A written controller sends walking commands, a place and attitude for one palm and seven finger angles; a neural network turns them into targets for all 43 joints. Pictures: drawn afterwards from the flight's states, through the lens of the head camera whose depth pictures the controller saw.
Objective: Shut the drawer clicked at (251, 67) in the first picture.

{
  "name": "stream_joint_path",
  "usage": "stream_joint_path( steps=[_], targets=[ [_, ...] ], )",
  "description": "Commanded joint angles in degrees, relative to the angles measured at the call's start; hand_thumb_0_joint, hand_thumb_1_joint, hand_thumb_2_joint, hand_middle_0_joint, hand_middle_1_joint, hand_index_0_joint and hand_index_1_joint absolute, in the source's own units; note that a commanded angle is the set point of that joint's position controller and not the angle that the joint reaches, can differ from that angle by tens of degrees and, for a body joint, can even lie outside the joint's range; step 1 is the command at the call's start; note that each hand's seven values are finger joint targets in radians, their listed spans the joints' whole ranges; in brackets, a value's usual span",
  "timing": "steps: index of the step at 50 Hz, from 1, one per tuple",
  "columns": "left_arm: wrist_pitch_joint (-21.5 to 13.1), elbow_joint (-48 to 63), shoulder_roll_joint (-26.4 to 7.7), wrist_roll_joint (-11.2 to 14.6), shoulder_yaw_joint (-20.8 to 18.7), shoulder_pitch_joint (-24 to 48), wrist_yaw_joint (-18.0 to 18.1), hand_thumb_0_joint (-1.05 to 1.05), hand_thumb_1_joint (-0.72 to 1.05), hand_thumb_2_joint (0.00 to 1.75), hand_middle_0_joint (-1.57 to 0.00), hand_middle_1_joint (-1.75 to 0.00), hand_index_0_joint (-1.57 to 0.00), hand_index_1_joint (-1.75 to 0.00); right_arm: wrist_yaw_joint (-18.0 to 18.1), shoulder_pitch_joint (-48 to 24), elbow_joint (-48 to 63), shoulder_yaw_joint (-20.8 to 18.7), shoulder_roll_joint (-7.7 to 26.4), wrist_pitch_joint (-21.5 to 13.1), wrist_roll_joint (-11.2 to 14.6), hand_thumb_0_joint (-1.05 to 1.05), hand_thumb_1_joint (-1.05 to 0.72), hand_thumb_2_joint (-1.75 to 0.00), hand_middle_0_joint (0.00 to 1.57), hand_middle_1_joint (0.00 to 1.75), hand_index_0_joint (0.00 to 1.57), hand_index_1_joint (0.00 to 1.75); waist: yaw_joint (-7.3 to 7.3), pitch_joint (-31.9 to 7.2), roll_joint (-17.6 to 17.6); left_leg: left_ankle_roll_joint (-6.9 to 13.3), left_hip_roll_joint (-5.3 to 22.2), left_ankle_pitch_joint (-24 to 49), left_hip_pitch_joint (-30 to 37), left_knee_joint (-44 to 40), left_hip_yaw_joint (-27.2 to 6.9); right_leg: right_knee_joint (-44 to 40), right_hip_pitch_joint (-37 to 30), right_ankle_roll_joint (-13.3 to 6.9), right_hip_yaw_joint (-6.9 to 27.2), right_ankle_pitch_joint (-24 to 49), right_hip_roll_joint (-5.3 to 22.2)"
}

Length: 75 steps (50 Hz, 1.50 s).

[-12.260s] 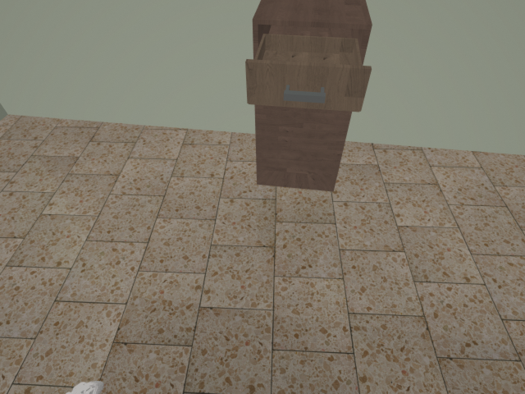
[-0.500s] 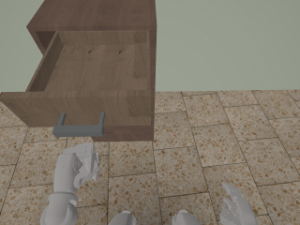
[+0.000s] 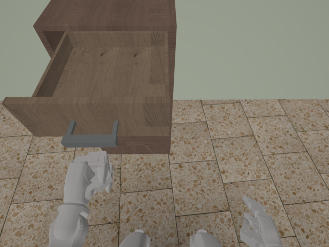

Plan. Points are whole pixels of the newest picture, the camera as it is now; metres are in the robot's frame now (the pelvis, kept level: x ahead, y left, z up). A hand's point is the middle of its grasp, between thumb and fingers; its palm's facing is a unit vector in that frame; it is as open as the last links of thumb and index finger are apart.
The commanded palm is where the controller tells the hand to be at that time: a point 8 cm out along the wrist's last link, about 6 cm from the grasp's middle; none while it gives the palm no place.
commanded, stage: push the drawer shut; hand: left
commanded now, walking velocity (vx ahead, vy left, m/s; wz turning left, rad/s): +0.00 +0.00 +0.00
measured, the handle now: (92, 133) +0.37 +0.19 +0.06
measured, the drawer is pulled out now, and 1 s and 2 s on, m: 0.28 0.18 0.07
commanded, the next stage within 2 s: none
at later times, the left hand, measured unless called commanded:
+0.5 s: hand (111, 155) +0.31 +0.14 +0.05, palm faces +0.01 -1.00 -0.04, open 3.0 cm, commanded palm +0.30 +0.20 +0.06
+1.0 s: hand (114, 127) +0.39 +0.14 +0.06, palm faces +0.03 -1.00 -0.03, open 3.0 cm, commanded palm +0.37 +0.20 +0.06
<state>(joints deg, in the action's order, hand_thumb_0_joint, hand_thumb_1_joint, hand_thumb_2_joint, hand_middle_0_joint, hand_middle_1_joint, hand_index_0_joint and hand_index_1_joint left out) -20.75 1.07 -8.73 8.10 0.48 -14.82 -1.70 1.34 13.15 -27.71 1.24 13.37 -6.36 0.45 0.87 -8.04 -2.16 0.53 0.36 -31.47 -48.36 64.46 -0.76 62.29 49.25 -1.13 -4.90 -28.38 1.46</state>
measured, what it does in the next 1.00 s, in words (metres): stands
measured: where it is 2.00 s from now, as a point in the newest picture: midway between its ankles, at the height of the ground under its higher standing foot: outside the picture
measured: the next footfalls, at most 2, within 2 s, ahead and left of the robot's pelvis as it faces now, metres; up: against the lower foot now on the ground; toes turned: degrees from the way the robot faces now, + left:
none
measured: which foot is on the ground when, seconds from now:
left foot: down 0.00-1.00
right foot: down 0.00-1.00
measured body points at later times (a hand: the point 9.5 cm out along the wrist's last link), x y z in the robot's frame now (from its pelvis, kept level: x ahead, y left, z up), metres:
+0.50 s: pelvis -0.01 +0.01 +0.01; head +0.07 +0.00 +0.45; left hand +0.31 +0.19 +0.06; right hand +0.15 -0.24 -0.09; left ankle +0.00 +0.11 -0.66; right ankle +0.02 -0.11 -0.66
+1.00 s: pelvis -0.01 +0.01 +0.01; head +0.07 +0.01 +0.45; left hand +0.38 +0.20 +0.06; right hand +0.09 -0.25 -0.11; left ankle +0.00 +0.11 -0.66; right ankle +0.02 -0.11 -0.66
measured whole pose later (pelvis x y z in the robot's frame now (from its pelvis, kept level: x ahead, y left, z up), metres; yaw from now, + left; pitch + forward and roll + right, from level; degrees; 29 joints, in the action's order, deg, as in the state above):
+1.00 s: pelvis -0.01 +0.01 +0.01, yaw -1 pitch +17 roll -1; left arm -23.9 -35.5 -11.8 7.7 -8.5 21.2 -1.5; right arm 1.0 15.3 -35.4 0.9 14.2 -2.7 0.3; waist 3.7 -6.8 -1.3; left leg 1.1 0.5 -28.6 -49.4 61.4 0.5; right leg 58.9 50.6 -0.6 -3.6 -24.9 1.2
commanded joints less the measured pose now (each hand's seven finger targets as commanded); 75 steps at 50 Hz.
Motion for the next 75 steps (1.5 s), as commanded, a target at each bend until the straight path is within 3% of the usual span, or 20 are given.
stream_joint_path(
  steps=[1, 11, 13, 15, 16, 25, 29, 42, 43, 44, 46, 48, 49, 50, 57, 59, 62, 69, 73, 75],
  targets=[
    [-2.5, 10.2, -4.7, 0.4, -4.2, 8.3, 0.5, 0.0, 0.9, 0.9, -1.4, -1.6, -1.4, -1.6, 0.8, -0.9, 8.1, -2.8, 6.9, -2.4, 0.1, 0.0, -0.9, -0.9, 0.2, 0.3, 0.2, 0.3, 0.66, -14.0, 2.0, 0.4, -0.9, 16.5, 6.3, -10.5, -0.9, -9.6, -13.3, -0.3, 2.5, 14.2, -1.1],
    [-2.8, 5.1, -4.3, 0.6, -4.3, 17.2, 0.7, 0.0, 0.9, 0.9, -1.4, -1.6, -1.4, -1.6, 0.4, -0.7, 6.2, -2.9, 7.2, -1.7, 0.0, 0.0, -0.9, -0.9, 0.2, 0.3, 0.2, 0.3, 1.22, -14.4, 1.5, 0.1, -0.7, 17.8, 7.7, -11.6, -0.8, -10.1, -13.7, -0.3, 2.4, 15.7, -1.0],
    [-3.1, 3.5, -4.1, 0.2, -3.7, 19.8, 0.9, 0.0, 0.9, 0.9, -1.4, -1.6, -1.4, -1.6, 0.5, -0.8, 5.7, -2.8, 7.3, -1.5, 0.0, 0.0, -0.9, -0.9, 0.2, 0.3, 0.2, 0.3, 2.01, -13.6, 2.5, 0.3, -0.5, 16.9, 7.7, -11.7, -1.1, -10.2, -12.3, -0.2, 2.2, 14.3, -1.2],
    [-3.7, 3.2, -3.5, 0.1, -2.8, 23.7, 1.2, 0.0, 0.9, 0.9, -1.4, -1.6, -1.4, -1.6, 0.5, -0.9, 5.1, -2.9, 7.4, -1.6, 0.0, 0.0, -0.9, -0.9, 0.2, 0.3, 0.2, 0.3, 2.47, -13.6, 1.0, 0.2, -0.5, 16.0, 8.3, -11.6, -1.2, -10.2, -11.2, -0.2, 2.2, 13.2, -1.1],
    [-3.9, 2.7, -4.8, 0.0, -4.2, 24.0, 1.5, 0.0, 0.9, 0.9, -1.4, -1.6, -1.4, -1.6, 0.6, -0.8, 4.7, -3.0, 7.5, -1.6, 0.0, 0.0, -0.9, -0.9, 0.2, 0.3, 0.2, 0.3, 1.94, -14.3, 0.5, 0.0, -0.5, 16.4, 8.5, -11.7, -1.3, -10.1, -11.5, -0.4, 2.2, 13.3, -1.0],
    [-3.9, -4.6, -6.2, 0.4, -6.3, 32.6, 1.2, 0.0, 0.9, 0.9, -1.4, -1.6, -1.4, -1.6, 0.8, -0.8, 2.7, -3.0, 7.7, -0.8, 0.1, 0.0, -0.9, -0.9, 0.2, 0.3, 0.2, 0.3, 2.11, -16.4, 1.4, 0.2, -0.7, 16.1, 8.6, -12.0, -0.9, -10.9, -12.8, -0.2, 2.9, 13.5, -1.0],
    [-3.9, -8.4, -5.7, 0.3, -5.8, 38.2, 1.3, 0.0, 0.9, 0.9, -1.4, -1.6, -1.4, -1.6, 0.8, -0.5, 1.9, -2.8, 7.7, -0.3, 0.2, 0.0, -0.9, -0.9, 0.2, 0.3, 0.2, 0.3, 2.96, -15.7, 1.2, 0.2, -0.5, 15.0, 9.0, -12.5, -1.2, -11.2, -11.5, -0.2, 2.6, 12.2, -1.2],
    [-6.1, -21.0, -10.3, 0.2, -11.0, 52.0, 0.9, 0.0, 0.9, 0.9, -1.4, -1.6, -1.4, -1.6, 0.7, 1.9, -0.3, -2.9, 8.4, 0.9, 0.0, 0.0, -0.9, -0.9, 0.2, 0.3, 0.2, 0.3, 3.75, -17.1, 2.0, 0.3, -0.7, 12.8, 6.6, -12.6, -0.7, -11.8, -12.3, 0.0, 3.7, 10.9, -1.5],
    [-6.4, -21.1, -10.9, 0.1, -11.6, 53.6, 0.9, 0.0, 0.9, 0.9, -1.4, -1.6, -1.4, -1.6, 0.7, 2.1, -0.4, -2.8, 8.3, 1.0, -0.1, 0.0, -0.9, -0.9, 0.2, 0.3, 0.2, 0.3, 3.53, -18.4, 0.7, 0.2, -0.7, 13.6, 7.1, -12.7, -0.6, -11.4, -12.6, -0.1, 3.8, 11.9, -1.5],
    [-6.4, -21.4, -9.2, -0.1, -10.0, 54.5, 0.8, 0.0, 0.9, 0.9, -1.4, -1.6, -1.4, -1.6, 0.6, 2.4, -0.6, -2.9, 8.2, 1.1, -0.1, 0.0, -0.9, -0.9, 0.2, 0.3, 0.2, 0.3, 3.95, -18.6, -0.7, 0.1, -0.7, 14.6, 8.3, -12.7, -0.6, -11.3, -12.0, -0.2, 3.5, 12.9, -1.6],
    [-6.5, -24.3, -10.6, 0.2, -11.9, 55.7, 0.9, 0.0, 0.9, 0.9, -1.4, -1.6, -1.4, -1.6, 0.4, 3.3, -1.3, -3.1, 8.6, 1.3, -0.2, 0.0, -0.9, -0.9, 0.2, 0.3, 0.2, 0.3, 4.19, -18.7, 1.9, 0.2, -0.6, 14.8, 7.4, -12.4, -0.6, -11.4, -12.2, 0.0, 3.5, 13.4, -1.7],
    [-7.0, -24.4, -11.3, -0.2, -12.2, 57.1, 0.8, 0.0, 0.9, 0.9, -1.4, -1.6, -1.4, -1.6, 0.4, 3.8, -1.2, -3.2, 8.5, 1.5, -0.3, 0.0, -0.9, -0.9, 0.2, 0.3, 0.2, 0.3, 3.8, -20.5, -0.1, 0.1, -0.6, 16.4, 8.1, -12.5, -0.5, -10.8, -12.8, -0.2, 3.7, 15.0, -1.7],
    [-6.8, -26.2, -10.0, -0.2, -11.4, 57.5, 0.7, 0.0, 0.9, 0.9, -1.4, -1.6, -1.4, -1.6, 0.2, 4.2, -1.5, -3.2, 8.4, 1.6, -0.3, 0.0, -0.9, -0.9, 0.2, 0.3, 0.2, 0.3, 4.18, -19.5, 0.0, 0.1, -0.6, 16.6, 8.2, -12.5, -0.4, -10.9, -12.3, -0.2, 3.5, 15.3, -1.8],
    [-7.0, -26.7, -11.1, -0.1, -12.5, 59.0, 0.8, 0.0, 0.9, 0.9, -1.4, -1.6, -1.4, -1.6, 0.2, 4.6, -1.9, -3.3, 8.6, 1.7, -0.3, 0.0, -0.9, -0.9, 0.2, 0.3, 0.2, 0.3, 4.6, -19.4, 1.1, 0.1, -0.5, 17.1, 7.9, -12.3, -0.5, -11.0, -12.2, -0.1, 3.5, 15.9, -1.8],
    [-8.2, -29.5, -13.8, -0.4, -15.0, 62.0, 0.3, 0.0, 0.9, 0.9, -1.4, -1.6, -1.4, -1.6, -0.1, 6.4, -2.3, -3.6, 8.8, 2.5, -0.7, 0.0, -0.9, -0.9, 0.2, 0.3, 0.2, 0.3, 4.0, -21.8, -0.1, 0.1, -0.5, 19.1, 7.8, -12.4, -0.2, -10.4, -13.6, -0.3, 3.8, 18.2, -2.0],
    [-8.5, -30.1, -12.4, -0.3, -13.9, 62.7, 0.2, 0.0, 0.9, 0.9, -1.4, -1.6, -1.4, -1.6, -0.3, 6.6, -2.6, -3.7, 8.6, 2.6, -0.7, 0.0, -0.9, -0.9, 0.2, 0.3, 0.2, 0.3, 4.63, -21.8, -0.3, 0.0, -0.2, 20.2, 9.1, -12.3, -0.1, -10.4, -12.5, -0.1, 3.6, 18.7, -2.0],
    [-9.0, -32.1, -14.3, -0.2, -15.9, 64.6, 0.5, 0.0, 0.9, 0.9, -1.4, -1.6, -1.4, -1.6, -0.3, 7.3, -3.0, -3.8, 9.0, 2.9, -0.9, 0.0, -0.9, -0.9, 0.2, 0.3, 0.2, 0.3, 4.79, -21.0, 1.5, 0.2, -0.3, 19.2, 7.4, -12.2, -0.2, -10.5, -12.6, -0.1, 3.7, 18.1, -2.1],
    [-9.9, -37.4, -17.5, -0.9, -18.0, 72.5, 0.1, 0.0, 0.9, 0.9, -1.4, -1.6, -1.4, -1.6, -0.1, 8.2, -4.2, -3.5, 9.1, 3.5, -1.1, 0.0, -0.9, -0.9, 0.2, 0.3, 0.2, 0.3, 6.14, -21.2, 1.2, 0.5, -0.4, 16.5, 5.7, -11.5, -0.2, -10.7, -11.5, 0.2, 4.3, 16.0, -1.9],
    [-10.4, -40.2, -19.0, -1.2, -18.8, 75.9, -0.7, 0.0, 0.9, 0.9, -1.4, -1.6, -1.4, -1.6, -0.2, 8.8, -4.3, -3.3, 9.1, 3.7, -1.3, 0.0, -0.9, -0.9, 0.2, 0.3, 0.2, 0.3, 6.23, -22.8, -1.5, 0.5, -0.6, 16.3, 6.0, -11.1, -0.2, -10.3, -10.8, 0.1, 4.6, 15.5, -2.1],
    [-10.5, -42.2, -19.4, -1.1, -19.2, 77.7, -1.1, 0.0, 0.9, 0.9, -1.4, -1.6, -1.4, -1.6, -0.2, 9.3, -4.5, -3.2, 9.3, 3.9, -1.4, 0.0, -0.9, -0.9, 0.2, 0.3, 0.2, 0.3, 6.72, -22.6, -0.3, 0.6, -0.5, 16.3, 5.6, -11.0, -0.4, -10.2, -10.5, 0.1, 4.3, 15.4, -2.2]
  ],
)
